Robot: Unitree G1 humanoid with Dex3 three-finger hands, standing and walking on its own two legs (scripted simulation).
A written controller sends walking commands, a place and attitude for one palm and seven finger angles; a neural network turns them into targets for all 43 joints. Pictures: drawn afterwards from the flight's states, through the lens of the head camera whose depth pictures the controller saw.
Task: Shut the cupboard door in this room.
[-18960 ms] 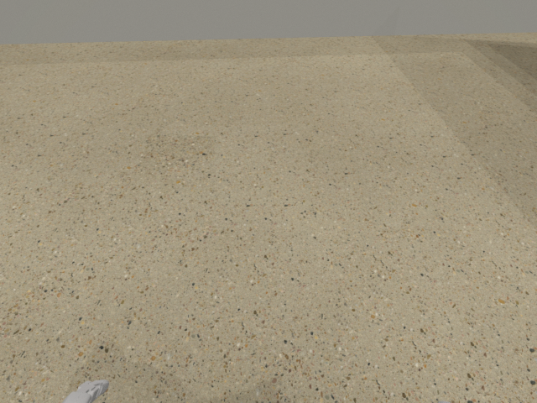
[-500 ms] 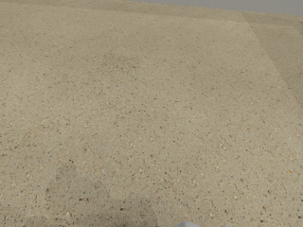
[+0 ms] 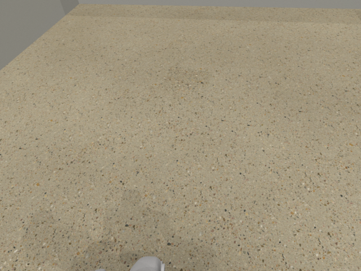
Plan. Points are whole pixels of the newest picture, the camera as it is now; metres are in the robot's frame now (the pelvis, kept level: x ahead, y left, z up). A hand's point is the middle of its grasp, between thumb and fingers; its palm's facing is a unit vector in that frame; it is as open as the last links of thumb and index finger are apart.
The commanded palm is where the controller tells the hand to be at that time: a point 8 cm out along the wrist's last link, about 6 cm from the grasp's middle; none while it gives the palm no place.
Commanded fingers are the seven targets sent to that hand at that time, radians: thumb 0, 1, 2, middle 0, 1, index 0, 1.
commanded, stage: turn or walk to find it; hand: left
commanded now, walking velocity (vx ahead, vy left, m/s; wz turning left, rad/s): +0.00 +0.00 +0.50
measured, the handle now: out of the picture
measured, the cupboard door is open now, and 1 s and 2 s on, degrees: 86 86 86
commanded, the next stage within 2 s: none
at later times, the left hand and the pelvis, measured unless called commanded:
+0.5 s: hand out of the picture +0.02 +0.29 -0.17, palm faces +0.27 -0.93 -0.25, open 7.4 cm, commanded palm none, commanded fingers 0.00 0.90 0.90 -0.20 -0.30 -0.20 -0.30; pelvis -0.01 +0.05 +0.00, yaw +14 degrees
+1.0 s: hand out of the picture -0.03 +0.19 -0.15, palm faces +0.49 -0.83 -0.28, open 7.4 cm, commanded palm none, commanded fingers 0.00 0.90 0.90 -0.20 -0.30 -0.20 -0.30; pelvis +0.00 -0.02 +0.00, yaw +30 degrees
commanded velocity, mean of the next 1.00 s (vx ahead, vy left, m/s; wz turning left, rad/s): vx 0.00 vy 0.00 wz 0.50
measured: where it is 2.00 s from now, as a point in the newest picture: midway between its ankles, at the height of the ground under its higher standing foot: outside the picture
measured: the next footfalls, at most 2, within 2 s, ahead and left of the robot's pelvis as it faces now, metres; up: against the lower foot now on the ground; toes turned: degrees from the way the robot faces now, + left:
left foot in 0.24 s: +0.01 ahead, +0.16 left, +0.00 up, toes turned +12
right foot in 0.72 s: +0.08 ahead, -0.08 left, +0.00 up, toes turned +17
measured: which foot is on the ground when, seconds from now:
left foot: up 0.00-0.22, down 0.24-0.72, up 0.74-1.00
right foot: down 0.00-0.24, up 0.26-0.70, down 0.72-1.00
